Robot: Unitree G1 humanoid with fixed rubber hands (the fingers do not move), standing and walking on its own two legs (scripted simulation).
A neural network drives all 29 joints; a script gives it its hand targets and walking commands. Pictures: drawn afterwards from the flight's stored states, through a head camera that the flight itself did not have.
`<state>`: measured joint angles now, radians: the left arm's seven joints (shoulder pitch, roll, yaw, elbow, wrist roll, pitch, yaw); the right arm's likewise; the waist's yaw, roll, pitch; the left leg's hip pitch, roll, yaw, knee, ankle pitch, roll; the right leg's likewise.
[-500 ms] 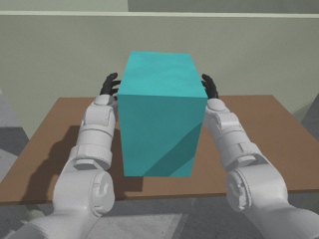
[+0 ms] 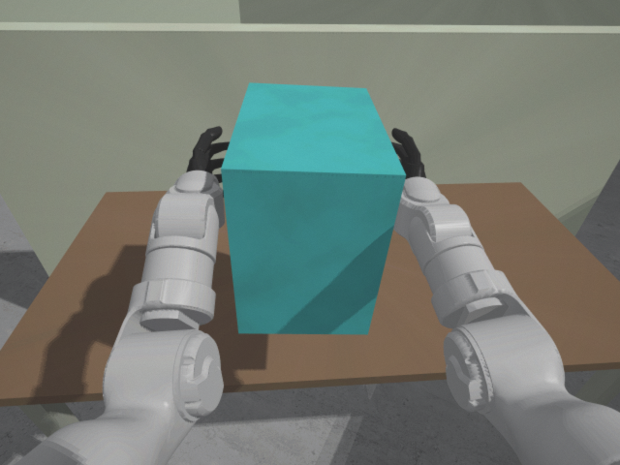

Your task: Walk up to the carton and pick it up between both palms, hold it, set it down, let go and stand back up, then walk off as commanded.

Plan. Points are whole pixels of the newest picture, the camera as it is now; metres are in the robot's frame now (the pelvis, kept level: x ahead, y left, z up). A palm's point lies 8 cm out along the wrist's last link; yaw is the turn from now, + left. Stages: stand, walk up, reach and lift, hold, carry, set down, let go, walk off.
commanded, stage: hold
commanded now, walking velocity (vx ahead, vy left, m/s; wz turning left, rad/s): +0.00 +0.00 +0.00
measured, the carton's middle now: (306, 203) +0.42 +0.00 +0.18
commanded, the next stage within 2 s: none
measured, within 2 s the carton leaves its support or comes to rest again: neither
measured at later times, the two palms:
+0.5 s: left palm (199, 181) +0.37 +0.13 +0.24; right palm (413, 182) +0.38 -0.14 +0.24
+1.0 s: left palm (197, 180) +0.37 +0.13 +0.25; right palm (413, 181) +0.38 -0.13 +0.24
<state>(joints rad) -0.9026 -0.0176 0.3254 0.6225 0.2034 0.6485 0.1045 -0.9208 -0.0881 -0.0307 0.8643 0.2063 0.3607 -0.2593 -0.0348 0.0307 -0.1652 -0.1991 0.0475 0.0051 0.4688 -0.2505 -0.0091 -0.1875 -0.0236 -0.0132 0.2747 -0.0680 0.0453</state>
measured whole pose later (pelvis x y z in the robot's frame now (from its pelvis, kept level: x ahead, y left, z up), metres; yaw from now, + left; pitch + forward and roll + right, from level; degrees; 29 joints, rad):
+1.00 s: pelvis -0.01 +0.00 +0.00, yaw +0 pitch -2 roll -2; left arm -0.89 -0.03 0.36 0.53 0.24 0.74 0.08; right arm -0.93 -0.10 0.00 0.79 0.27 0.46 -0.28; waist -0.04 0.03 -0.17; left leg -0.18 0.05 0.00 0.47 -0.25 -0.01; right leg -0.17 -0.02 -0.01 0.27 -0.06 0.05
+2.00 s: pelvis -0.01 +0.00 +0.00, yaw +0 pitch -2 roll -2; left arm -0.89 -0.03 0.36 0.52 0.24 0.75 0.07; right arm -0.93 -0.10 0.01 0.78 0.27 0.48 -0.29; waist -0.04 0.03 -0.17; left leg -0.18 0.05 0.00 0.47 -0.25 -0.01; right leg -0.17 -0.02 -0.01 0.27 -0.06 0.05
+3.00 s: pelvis -0.01 +0.00 +0.00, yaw +0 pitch -3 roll -2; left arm -0.89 -0.03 0.36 0.52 0.24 0.75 0.07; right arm -0.93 -0.10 0.01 0.77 0.27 0.49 -0.29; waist -0.04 0.03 -0.17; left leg -0.18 0.05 0.00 0.47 -0.24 -0.01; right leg -0.17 -0.02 -0.01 0.27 -0.06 0.05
